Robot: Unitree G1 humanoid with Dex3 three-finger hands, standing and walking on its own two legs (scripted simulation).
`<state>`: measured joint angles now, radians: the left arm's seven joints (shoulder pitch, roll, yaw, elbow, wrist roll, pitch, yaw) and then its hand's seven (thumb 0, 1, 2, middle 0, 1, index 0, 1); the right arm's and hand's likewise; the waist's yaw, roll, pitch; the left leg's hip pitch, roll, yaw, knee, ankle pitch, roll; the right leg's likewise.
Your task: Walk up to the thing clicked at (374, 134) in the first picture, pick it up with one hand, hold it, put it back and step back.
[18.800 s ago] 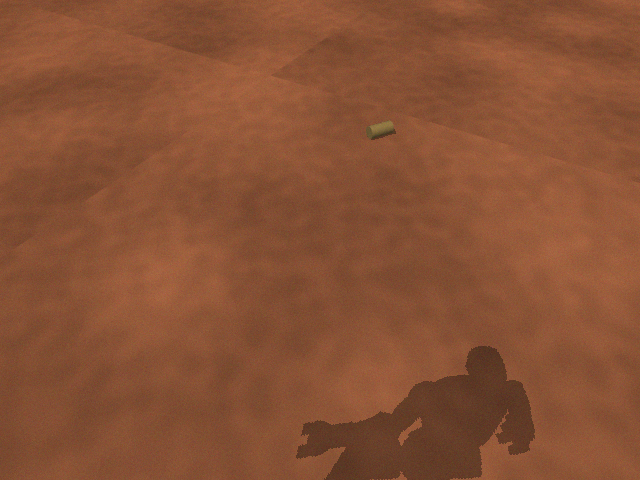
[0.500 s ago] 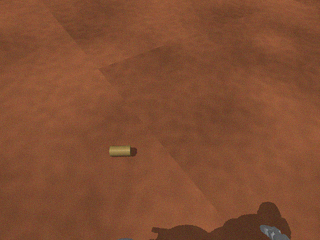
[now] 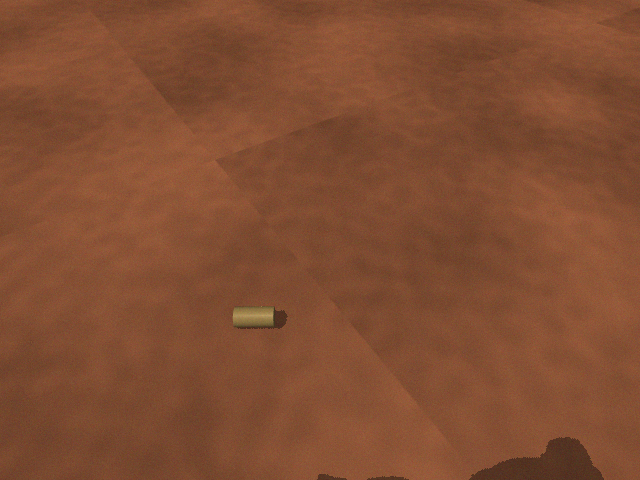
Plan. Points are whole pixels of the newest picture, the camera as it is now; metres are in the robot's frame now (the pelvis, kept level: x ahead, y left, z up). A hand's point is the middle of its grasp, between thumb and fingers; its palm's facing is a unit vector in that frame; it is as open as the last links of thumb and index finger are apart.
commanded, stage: walk up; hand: left
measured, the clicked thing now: (254, 316) +0.76 +0.23 -0.73
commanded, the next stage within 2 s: stand in 0.42 s
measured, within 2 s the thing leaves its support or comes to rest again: neither
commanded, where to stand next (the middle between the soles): +0.38 -0.02 m, yaw +2 degrees
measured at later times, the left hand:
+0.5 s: hand out of the picture +0.10 +0.26 -0.15, palm faces +0.01 -0.94 -0.35, open 7.4 cm
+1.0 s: hand out of the picture +0.06 +0.25 -0.14, palm faces -0.02 -0.94 -0.34, open 7.4 cm
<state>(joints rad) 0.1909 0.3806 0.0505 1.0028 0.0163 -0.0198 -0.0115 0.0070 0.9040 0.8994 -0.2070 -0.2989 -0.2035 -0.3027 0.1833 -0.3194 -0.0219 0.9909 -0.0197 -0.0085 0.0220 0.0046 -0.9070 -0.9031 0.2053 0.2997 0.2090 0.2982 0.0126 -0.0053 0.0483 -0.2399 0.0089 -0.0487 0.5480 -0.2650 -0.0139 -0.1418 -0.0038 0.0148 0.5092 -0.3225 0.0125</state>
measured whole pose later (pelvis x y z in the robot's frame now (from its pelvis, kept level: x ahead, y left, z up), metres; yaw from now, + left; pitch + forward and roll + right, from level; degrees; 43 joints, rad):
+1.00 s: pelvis -0.01 +0.00 +0.01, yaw +0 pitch -3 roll +0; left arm 0.10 0.35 0.01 1.15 0.01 -0.01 -0.01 0.01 0.90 0.90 -0.21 -0.30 -0.20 -0.30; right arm 0.11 -0.35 -0.01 1.14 -0.01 -0.01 0.01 0.00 -0.91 -0.90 0.20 0.30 0.21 0.30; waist -0.01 0.01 0.06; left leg -0.16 0.01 -0.05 0.34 -0.14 -0.02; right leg -0.07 -0.01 0.01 0.33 -0.21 0.01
